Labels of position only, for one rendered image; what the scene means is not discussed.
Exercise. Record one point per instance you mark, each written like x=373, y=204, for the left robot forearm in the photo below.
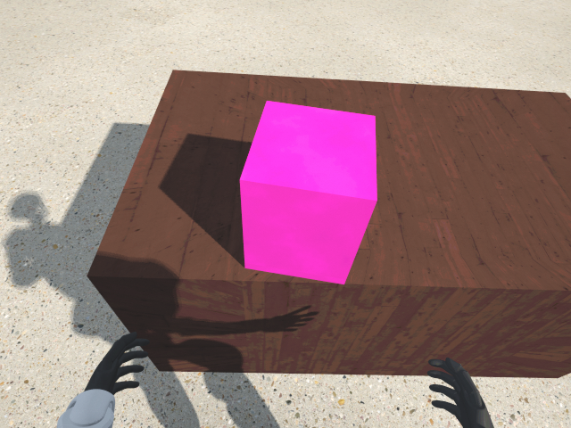
x=90, y=409

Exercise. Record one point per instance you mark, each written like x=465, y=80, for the robot right hand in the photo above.
x=470, y=409

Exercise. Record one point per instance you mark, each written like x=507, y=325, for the carton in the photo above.
x=308, y=190

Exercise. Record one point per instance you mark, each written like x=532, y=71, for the pedestal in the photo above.
x=467, y=254

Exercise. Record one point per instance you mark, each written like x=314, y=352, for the robot left hand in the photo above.
x=110, y=370

